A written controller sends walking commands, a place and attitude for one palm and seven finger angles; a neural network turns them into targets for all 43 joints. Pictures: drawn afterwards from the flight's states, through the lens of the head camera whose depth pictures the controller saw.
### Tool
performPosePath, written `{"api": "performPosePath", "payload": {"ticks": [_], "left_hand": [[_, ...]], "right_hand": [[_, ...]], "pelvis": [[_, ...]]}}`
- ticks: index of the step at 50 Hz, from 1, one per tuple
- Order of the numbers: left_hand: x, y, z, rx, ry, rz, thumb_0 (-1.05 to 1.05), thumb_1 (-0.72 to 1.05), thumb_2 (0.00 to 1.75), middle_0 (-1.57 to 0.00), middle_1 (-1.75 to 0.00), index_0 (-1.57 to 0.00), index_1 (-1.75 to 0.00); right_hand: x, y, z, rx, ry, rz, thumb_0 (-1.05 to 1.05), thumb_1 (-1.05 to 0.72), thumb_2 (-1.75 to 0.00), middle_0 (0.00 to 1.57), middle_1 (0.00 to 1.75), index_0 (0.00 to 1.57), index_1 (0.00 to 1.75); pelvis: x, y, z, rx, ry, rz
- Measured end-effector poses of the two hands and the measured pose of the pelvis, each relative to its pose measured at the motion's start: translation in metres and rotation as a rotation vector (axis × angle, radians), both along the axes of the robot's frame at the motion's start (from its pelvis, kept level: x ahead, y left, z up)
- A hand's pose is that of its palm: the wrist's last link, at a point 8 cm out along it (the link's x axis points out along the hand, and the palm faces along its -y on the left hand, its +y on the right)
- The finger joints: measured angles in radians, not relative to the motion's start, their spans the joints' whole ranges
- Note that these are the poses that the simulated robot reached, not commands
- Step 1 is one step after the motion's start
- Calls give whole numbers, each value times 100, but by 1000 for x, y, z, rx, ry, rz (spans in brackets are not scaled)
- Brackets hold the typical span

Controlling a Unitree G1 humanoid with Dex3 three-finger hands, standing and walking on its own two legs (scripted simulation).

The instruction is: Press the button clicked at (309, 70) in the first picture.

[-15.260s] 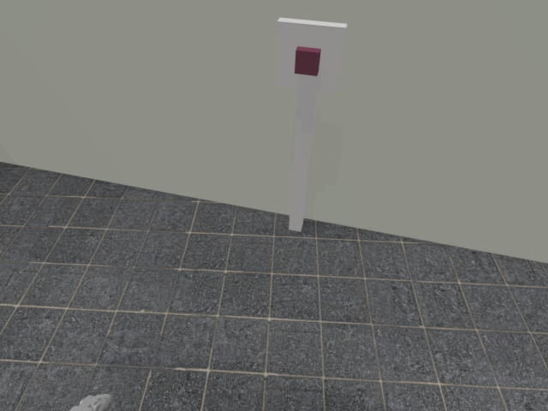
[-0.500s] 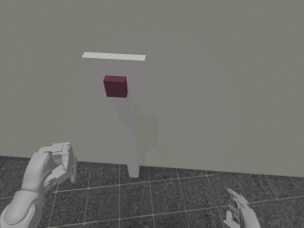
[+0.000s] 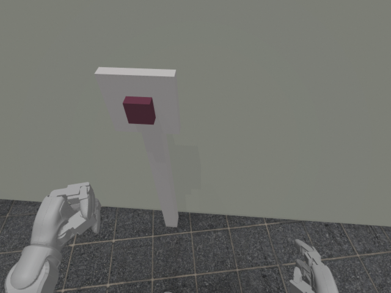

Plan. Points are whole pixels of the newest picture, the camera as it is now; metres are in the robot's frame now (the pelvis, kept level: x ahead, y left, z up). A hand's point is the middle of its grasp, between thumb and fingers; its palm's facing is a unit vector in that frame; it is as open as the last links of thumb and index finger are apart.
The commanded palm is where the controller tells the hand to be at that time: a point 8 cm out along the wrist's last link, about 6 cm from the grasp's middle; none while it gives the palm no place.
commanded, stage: aim a knuckle at the button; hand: left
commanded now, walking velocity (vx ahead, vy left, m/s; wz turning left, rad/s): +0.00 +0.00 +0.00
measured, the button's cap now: (140, 109) +0.52 +0.18 +0.09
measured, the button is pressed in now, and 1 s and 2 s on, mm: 0 0 0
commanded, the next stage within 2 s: press the button with the knuckle in 1.88 s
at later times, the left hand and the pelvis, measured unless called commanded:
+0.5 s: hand (121, 181) +0.32 +0.18 +0.06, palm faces -0.01 -1.00 -0.04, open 3.1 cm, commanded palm +0.30 +0.24 +0.07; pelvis +0.01 -0.01 +0.00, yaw -2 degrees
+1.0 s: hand (139, 149) +0.41 +0.16 +0.06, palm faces -0.03 -1.00 -0.02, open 3.1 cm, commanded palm +0.39 +0.21 +0.06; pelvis +0.01 +0.01 -0.01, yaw -2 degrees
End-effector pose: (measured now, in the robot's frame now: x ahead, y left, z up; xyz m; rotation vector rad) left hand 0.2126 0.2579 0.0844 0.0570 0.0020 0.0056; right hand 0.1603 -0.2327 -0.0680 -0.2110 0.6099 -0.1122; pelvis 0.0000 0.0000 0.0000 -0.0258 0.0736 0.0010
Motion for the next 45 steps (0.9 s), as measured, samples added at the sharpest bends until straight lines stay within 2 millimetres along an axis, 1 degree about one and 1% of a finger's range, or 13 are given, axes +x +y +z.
{"api": "performPosePath", "payload": {"ticks": [5,12,15,20,27,33,35,38,41,45], "left_hand": [[23,-8,-2,-6,-9,-20,2,90,90,-130,-150,-130,-150],[57,-21,-8,-17,20,-52,2,90,90,-130,-150,-130,-150],[67,-23,-7,-18,10,-37,2,90,90,-130,-149,-129,-150],[75,-25,-7,-13,-3,-21,2,90,90,-130,-149,-129,-150],[94,-22,-21,-22,32,-16,2,90,90,-130,-150,-130,-150],[116,-23,-14,-24,-17,-26,2,90,90,-130,-150,-130,-150],[125,-25,-15,-31,-16,-36,2,90,90,-130,-150,-130,-150],[140,-28,-22,-41,17,-45,2,90,90,-130,-150,-130,-150],[150,-32,-28,-42,42,-49,2,90,90,-130,-150,-129,-150],[161,-38,-28,-41,21,-45,2,90,90,-130,-150,-129,-150]], "right_hand": [[-2,-6,-7,-1,29,-10,2,-90,-90,20,30,20,30],[-11,-16,-11,-1,70,-56,2,-90,-90,20,30,20,30],[-14,-20,-12,1,88,-71,2,-90,-90,20,30,20,30],[-17,-23,-15,4,117,-82,2,-90,-90,20,30,20,30],[-19,-23,-20,-8,174,-85,2,-90,-90,20,30,20,30],[-23,-19,-25,-9,202,-93,2,-90,-90,20,30,20,30],[-26,-17,-27,-8,216,-94,2,-90,-90,20,30,20,30],[-32,-15,-30,-7,243,-99,2,-90,-90,20,30,20,30],[-40,-14,-32,-5,269,-111,2,-90,-90,20,30,20,30],[-53,-12,-36,-6,310,-125,1,-90,-90,20,30,20,30]], "pelvis": [[0,-4,-1,4,11,0],[6,-6,0,15,26,-17],[10,-7,1,20,30,-26],[14,-6,1,24,40,-31],[13,-4,-1,22,54,-29],[13,0,-3,16,66,-28],[12,1,-4,14,72,-26],[11,3,-5,13,82,-27],[10,6,-6,12,93,-32],[10,9,-8,10,103,-37]]}}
